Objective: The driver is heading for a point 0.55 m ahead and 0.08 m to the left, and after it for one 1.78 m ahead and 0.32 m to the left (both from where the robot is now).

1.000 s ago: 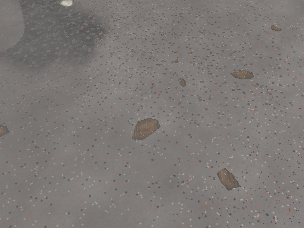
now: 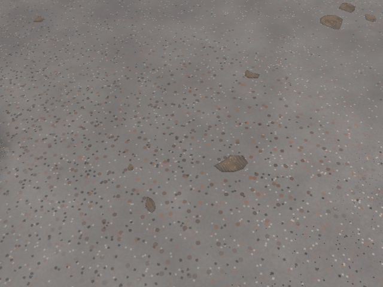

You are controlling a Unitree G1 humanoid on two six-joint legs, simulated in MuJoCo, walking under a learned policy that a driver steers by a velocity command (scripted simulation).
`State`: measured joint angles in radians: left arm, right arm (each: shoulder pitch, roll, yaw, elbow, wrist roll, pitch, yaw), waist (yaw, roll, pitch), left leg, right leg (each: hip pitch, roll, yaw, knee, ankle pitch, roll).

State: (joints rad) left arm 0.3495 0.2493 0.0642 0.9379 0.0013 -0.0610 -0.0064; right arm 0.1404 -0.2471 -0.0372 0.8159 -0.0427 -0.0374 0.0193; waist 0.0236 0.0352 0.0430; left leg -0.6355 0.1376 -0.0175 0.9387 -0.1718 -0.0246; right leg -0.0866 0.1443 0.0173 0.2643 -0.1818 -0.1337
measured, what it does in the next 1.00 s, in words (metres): walks ahead: left foot, then right foot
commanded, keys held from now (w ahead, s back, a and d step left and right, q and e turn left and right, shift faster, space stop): w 0.56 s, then w+q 0.44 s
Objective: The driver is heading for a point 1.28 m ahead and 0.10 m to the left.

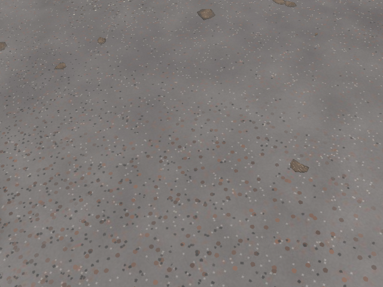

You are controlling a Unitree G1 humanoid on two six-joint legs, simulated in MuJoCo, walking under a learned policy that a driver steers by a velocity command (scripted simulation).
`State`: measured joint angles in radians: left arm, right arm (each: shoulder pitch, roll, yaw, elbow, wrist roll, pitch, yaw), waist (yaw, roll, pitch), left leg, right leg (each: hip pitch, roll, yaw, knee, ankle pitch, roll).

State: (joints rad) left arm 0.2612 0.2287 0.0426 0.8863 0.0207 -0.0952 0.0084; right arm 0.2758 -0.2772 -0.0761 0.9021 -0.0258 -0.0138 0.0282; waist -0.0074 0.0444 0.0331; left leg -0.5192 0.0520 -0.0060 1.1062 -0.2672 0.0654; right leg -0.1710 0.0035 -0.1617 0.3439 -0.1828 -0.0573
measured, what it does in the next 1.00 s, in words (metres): walks ahead: left foot, then right foot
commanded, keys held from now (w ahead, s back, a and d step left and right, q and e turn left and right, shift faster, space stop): w+q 0.22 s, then w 0.22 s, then w+e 0.56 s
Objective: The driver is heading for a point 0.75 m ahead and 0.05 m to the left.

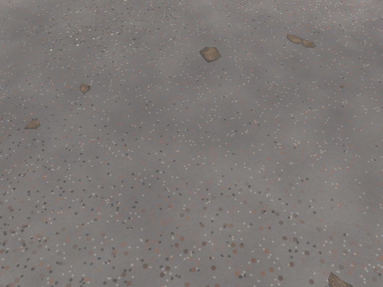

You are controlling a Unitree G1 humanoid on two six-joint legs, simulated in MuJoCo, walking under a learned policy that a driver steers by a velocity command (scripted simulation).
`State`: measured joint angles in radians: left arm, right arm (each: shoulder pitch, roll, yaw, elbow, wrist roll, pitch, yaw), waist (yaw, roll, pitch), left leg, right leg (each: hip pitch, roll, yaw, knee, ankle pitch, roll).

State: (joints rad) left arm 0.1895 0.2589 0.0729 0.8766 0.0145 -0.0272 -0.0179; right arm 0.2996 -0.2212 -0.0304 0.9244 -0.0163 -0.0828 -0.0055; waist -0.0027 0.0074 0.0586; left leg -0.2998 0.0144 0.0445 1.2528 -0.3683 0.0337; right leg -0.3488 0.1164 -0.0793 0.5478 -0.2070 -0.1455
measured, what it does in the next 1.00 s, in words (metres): walks ahead: left foot, then right foot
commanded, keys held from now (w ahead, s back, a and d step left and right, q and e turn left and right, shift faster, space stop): w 0.88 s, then w+q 0.06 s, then no key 0.06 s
